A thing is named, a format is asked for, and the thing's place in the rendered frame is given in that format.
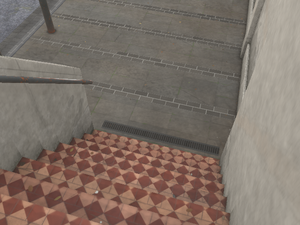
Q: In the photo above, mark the stairs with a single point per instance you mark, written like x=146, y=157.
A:
x=108, y=179

